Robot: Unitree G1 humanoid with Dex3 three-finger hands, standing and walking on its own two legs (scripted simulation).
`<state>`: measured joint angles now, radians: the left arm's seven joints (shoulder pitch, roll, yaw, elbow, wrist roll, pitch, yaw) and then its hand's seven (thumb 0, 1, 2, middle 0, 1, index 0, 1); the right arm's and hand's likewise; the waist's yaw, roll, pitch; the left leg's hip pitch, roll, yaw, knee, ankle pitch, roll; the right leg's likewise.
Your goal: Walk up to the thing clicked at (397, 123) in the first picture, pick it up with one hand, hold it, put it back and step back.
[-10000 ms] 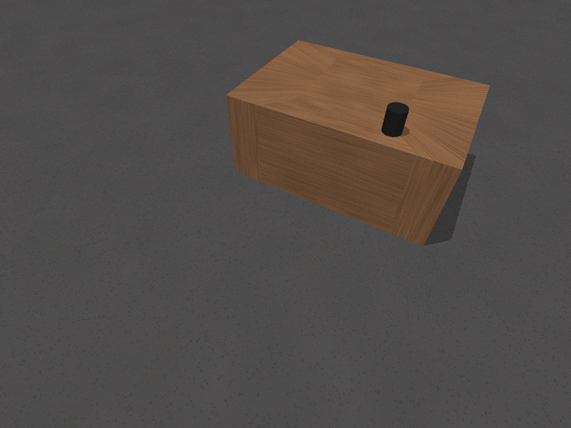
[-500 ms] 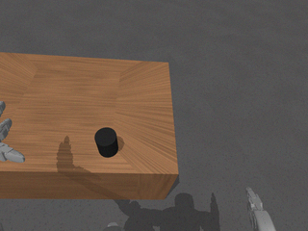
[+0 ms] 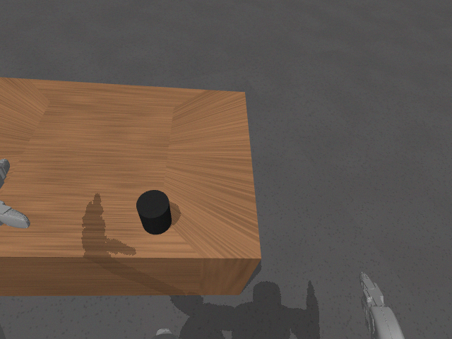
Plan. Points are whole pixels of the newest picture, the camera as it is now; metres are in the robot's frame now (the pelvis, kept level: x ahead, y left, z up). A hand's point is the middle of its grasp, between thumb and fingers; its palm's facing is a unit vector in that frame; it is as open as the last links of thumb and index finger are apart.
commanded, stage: approach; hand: left
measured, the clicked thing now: (155, 212) +0.47 +0.16 -0.22
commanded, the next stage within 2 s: close in in 0.66 s
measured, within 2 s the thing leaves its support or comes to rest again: neither
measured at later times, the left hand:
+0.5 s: hand (81, 204) +0.41 +0.28 -0.07, palm faces +0.11 -0.99 +0.06, open 17.6 cm
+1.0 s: hand (132, 222) +0.44 +0.21 -0.22, palm faces +0.11 -0.99 +0.04, open 17.4 cm
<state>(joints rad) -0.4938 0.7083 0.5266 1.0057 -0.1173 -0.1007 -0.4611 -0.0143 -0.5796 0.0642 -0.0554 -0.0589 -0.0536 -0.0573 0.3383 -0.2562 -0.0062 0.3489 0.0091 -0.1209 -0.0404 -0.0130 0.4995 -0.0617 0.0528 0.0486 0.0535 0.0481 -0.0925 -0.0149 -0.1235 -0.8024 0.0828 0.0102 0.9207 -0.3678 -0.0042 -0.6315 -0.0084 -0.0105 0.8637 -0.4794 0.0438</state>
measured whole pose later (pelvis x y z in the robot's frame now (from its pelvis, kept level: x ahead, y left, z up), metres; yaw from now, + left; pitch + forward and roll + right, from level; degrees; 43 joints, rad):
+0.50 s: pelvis -0.03 +0.00 -0.06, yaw -1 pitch +24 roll -5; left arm -0.61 0.66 0.61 1.18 -0.18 -0.51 -0.45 -0.01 -0.58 0.01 -0.06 -0.06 -0.06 -0.05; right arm 0.32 -0.28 -0.03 0.13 -0.05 -0.16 0.02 -0.01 0.52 -0.05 0.05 0.05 0.06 0.05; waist -0.22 -0.06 -0.11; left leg -1.21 0.10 -0.04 1.22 -0.43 -0.01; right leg -1.03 0.02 -0.03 1.18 -0.56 0.04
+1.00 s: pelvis -0.05 +0.00 -0.16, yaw -4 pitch +33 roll -8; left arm -0.63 0.60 0.57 1.08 -0.06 -0.68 -0.21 -0.02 -0.54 0.06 -0.05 -0.08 -0.06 -0.07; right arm 0.44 -0.28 -0.08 -0.30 -0.09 -0.11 0.11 -0.01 0.50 -0.06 0.06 0.05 0.06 0.05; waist -0.34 -0.06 -0.16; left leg -1.69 0.10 -0.11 1.64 -0.53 -0.01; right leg -1.48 0.03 -0.07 1.61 -0.71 0.04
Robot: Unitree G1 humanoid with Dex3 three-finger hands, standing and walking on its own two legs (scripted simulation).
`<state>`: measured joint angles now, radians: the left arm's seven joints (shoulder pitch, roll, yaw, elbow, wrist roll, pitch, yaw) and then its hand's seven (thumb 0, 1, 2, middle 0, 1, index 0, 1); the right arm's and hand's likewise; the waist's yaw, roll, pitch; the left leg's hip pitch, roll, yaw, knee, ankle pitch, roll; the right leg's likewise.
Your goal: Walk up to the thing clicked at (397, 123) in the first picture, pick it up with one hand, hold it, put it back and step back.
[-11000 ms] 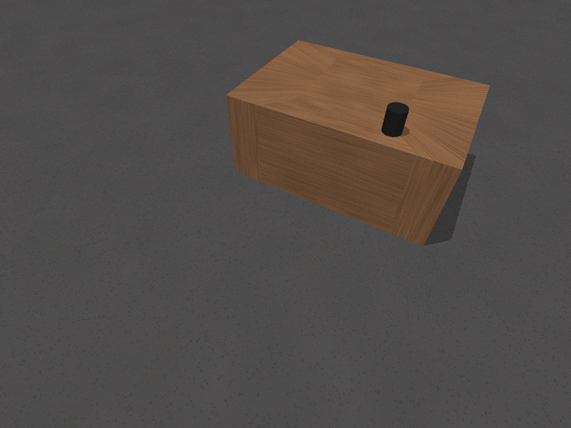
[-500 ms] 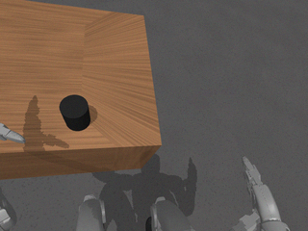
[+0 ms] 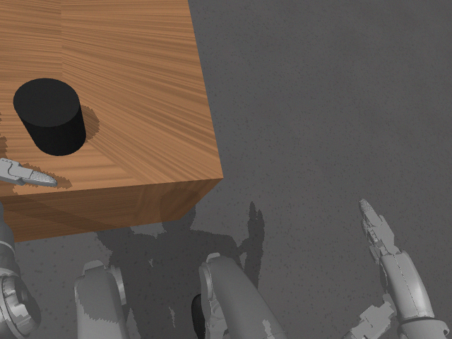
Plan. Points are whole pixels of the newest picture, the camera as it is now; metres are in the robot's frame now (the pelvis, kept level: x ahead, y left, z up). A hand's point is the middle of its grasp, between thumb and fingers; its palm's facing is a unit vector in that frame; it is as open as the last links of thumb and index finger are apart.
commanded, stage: close in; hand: left
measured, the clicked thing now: (54, 120) +0.50 +0.20 -0.06
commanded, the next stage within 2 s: close in 0.42 s
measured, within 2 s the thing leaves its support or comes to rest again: leaves its support in 1.62 s
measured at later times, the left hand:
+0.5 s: hand (52, 130) +0.48 +0.20 -0.05, palm faces +0.18 -0.98 +0.02, open 17.6 cm
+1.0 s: hand (54, 117) +0.50 +0.19 -0.04, palm faces +0.18 -0.98 +0.00, open 14.8 cm
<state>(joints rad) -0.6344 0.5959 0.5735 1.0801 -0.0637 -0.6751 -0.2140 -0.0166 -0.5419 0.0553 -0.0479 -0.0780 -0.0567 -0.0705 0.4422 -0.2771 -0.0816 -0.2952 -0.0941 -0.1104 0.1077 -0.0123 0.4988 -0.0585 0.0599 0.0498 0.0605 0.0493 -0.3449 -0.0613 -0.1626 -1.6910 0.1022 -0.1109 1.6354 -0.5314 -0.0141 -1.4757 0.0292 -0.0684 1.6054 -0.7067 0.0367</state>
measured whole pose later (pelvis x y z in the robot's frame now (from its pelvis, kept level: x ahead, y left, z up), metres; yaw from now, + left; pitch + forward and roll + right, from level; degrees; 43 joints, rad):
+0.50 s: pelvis +0.00 +0.00 +0.01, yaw +0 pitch +32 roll -7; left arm -0.61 0.47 0.48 1.05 0.00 -0.65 -0.03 -0.02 -0.61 0.04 -0.08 -0.08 -0.09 -0.07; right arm 0.47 -0.29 -0.12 -0.41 -0.08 -0.03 0.13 -0.01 0.49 -0.06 0.06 0.05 0.06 0.05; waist -0.35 -0.03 -0.18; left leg -1.63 0.11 -0.09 1.60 -0.53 -0.01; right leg -1.43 0.03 -0.05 1.57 -0.70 0.04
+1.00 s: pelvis +0.01 +0.00 +0.02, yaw +1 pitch +32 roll -7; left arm -0.70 0.52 0.47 1.17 0.04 -0.67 0.02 -0.01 -0.55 0.21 -0.53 -0.40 -0.54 -0.39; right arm 0.46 -0.30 -0.11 -0.44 -0.09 -0.01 0.14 -0.01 0.47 -0.06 0.06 0.05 0.06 0.05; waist -0.38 -0.04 -0.17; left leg -1.62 0.10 -0.09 1.58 -0.53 -0.01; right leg -1.41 0.03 -0.05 1.55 -0.70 0.04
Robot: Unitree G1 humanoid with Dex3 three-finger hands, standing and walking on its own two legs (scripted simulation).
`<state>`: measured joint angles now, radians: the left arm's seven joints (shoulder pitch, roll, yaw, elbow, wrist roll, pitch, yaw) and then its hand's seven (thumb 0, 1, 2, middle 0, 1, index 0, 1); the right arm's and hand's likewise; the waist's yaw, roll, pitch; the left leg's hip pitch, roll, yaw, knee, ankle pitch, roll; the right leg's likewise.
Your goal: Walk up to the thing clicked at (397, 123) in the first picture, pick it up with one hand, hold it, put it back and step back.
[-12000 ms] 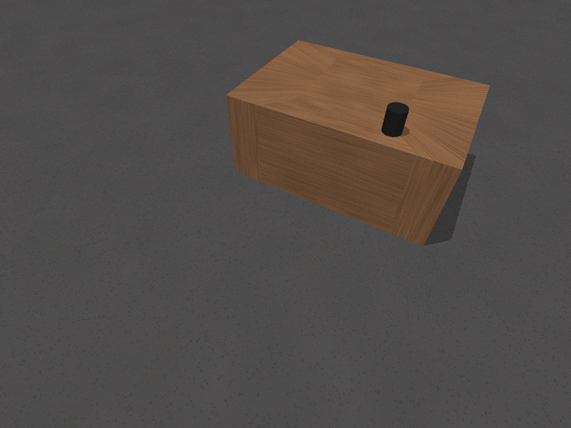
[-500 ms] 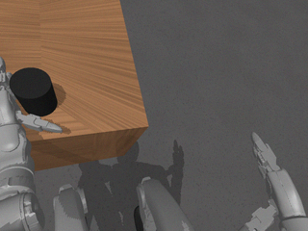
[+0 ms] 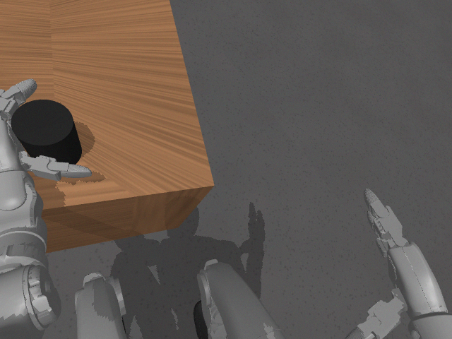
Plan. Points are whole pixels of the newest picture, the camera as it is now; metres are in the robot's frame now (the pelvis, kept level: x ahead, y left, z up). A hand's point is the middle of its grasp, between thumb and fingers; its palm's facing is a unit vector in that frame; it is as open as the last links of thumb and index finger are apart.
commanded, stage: close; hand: left
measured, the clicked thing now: (50, 138) +0.50 +0.19 -0.08
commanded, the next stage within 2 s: settle in 0.24 s
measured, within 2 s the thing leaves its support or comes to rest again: leaves its support in 0.62 s
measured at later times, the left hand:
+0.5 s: hand (50, 130) +0.51 +0.18 -0.06, palm faces +0.17 -0.99 +0.00, open 11.0 cm
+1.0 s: hand (34, 111) +0.51 +0.19 -0.01, palm faces +0.17 -0.99 +0.00, open 11.2 cm
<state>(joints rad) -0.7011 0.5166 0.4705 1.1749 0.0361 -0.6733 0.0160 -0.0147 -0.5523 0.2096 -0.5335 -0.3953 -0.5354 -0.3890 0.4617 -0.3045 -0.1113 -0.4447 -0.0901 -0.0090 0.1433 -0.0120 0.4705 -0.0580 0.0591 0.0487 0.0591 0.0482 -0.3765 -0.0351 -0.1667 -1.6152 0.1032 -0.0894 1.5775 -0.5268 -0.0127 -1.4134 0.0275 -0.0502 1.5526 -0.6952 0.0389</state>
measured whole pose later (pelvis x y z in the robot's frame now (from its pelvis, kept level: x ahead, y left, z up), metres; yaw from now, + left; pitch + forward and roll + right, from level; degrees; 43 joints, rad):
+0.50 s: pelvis +0.00 +0.00 +0.00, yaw -1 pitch +32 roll -7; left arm -0.74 0.55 0.50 1.18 0.07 -0.66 0.02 0.00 -0.50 0.95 -0.72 -0.88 -0.75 -0.89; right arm 0.47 -0.31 -0.11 -0.48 -0.09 -0.01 0.16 -0.01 0.47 -0.07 0.06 0.05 0.06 0.05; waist -0.40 -0.03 -0.16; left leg -1.64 0.11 -0.10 1.59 -0.53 -0.01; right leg -1.44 0.03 -0.05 1.56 -0.69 0.04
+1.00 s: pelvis +0.01 +0.00 +0.03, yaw +0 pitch +30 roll -7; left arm -0.73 0.50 0.45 1.16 0.03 -0.59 0.02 0.00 -0.61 1.11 -0.68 -1.02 -0.70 -1.03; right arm 0.44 -0.28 -0.07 -0.35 -0.08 0.02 0.13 -0.01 0.48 -0.07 0.06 0.05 0.06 0.05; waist -0.35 -0.01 -0.17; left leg -1.49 0.11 -0.07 1.48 -0.51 -0.01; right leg -1.30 0.03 -0.04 1.44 -0.66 0.04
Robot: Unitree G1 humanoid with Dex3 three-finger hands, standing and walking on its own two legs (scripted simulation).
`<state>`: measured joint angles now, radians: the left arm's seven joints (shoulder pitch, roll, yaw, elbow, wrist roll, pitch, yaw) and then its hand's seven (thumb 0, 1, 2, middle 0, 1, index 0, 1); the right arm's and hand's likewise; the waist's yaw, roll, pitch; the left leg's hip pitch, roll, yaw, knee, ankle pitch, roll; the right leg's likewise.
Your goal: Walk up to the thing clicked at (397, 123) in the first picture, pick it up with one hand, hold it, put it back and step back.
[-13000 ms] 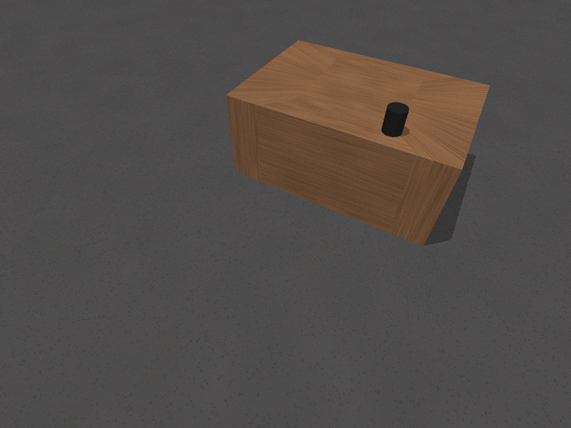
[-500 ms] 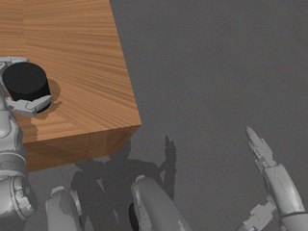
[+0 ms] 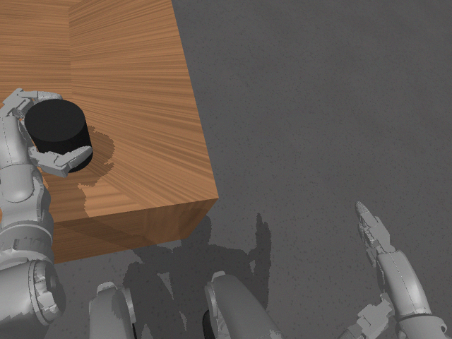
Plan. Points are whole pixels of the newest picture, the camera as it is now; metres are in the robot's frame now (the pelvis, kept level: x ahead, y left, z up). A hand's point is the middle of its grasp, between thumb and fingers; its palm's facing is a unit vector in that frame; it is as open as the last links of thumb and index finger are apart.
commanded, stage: settle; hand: left
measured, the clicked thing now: (62, 138) +0.50 +0.18 -0.05
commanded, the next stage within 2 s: lift in 0.52 s
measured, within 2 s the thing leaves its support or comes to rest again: neither
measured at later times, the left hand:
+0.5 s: hand (52, 131) +0.49 +0.18 -0.01, palm faces +0.16 -0.99 -0.01, open 11.3 cm
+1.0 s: hand (49, 133) +0.46 +0.18 +0.03, palm faces +0.18 -0.98 -0.01, open 11.2 cm
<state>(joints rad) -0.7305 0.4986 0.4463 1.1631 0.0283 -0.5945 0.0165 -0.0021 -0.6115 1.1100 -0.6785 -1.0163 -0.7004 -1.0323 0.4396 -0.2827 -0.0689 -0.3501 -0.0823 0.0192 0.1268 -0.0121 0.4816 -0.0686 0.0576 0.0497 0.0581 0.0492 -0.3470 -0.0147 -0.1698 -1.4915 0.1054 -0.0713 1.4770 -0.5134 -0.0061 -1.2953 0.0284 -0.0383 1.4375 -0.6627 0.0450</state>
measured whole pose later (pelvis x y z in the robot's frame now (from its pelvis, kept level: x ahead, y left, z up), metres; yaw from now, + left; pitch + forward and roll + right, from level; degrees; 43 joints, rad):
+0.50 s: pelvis +0.00 +0.00 +0.02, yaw +1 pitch +28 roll -6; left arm -0.71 0.47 0.42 1.15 0.02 -0.59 0.02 0.00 -0.61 1.12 -0.66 -1.05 -0.68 -1.06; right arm 0.42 -0.27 -0.05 -0.26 -0.09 0.03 0.11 -0.01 0.49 -0.07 0.06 0.05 0.06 0.05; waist -0.32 -0.01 -0.16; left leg -1.41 0.10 -0.07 1.41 -0.49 -0.01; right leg -1.22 0.03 -0.04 1.37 -0.64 0.04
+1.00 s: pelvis +0.01 -0.01 +0.04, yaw +2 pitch +24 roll -5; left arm -0.58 0.36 0.37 1.00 -0.02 -0.57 0.02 0.00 -0.61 1.12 -0.67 -1.03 -0.69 -1.04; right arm 0.44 -0.26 -0.07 -0.20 -0.08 0.05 0.09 -0.01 0.48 -0.07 0.05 0.05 0.06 0.05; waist -0.26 -0.01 -0.16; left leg -1.27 0.10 -0.05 1.31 -0.47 -0.02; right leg -1.09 0.02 -0.03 1.28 -0.61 0.04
